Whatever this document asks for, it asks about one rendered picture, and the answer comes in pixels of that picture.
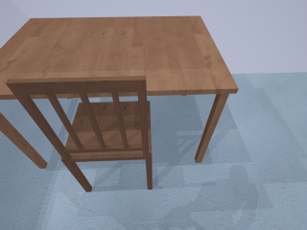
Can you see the chair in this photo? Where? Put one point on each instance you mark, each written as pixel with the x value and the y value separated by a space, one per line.
pixel 101 131

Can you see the table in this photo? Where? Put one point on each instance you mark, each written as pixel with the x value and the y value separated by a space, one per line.
pixel 177 55

